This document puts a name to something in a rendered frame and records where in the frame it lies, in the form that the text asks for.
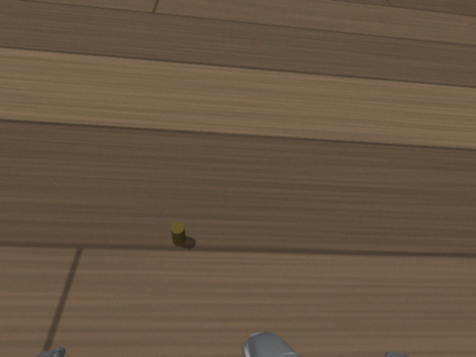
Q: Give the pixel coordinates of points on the can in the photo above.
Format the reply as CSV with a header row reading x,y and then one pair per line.
x,y
178,233

